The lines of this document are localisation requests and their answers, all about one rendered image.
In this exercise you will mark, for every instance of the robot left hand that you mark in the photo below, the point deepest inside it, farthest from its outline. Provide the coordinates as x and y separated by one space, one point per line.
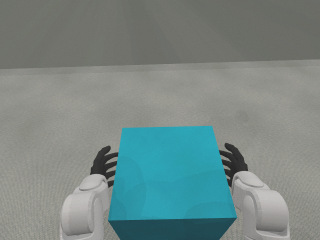
100 166

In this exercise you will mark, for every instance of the robot right hand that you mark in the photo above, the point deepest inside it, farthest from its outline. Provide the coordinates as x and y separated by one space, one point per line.
237 163

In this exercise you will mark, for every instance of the robot right forearm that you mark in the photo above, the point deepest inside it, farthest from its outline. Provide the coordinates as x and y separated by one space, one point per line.
265 212

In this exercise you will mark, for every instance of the carton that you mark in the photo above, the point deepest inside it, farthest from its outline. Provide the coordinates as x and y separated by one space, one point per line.
170 184

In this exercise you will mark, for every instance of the robot left forearm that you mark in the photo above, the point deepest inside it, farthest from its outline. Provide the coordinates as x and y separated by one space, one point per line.
81 215

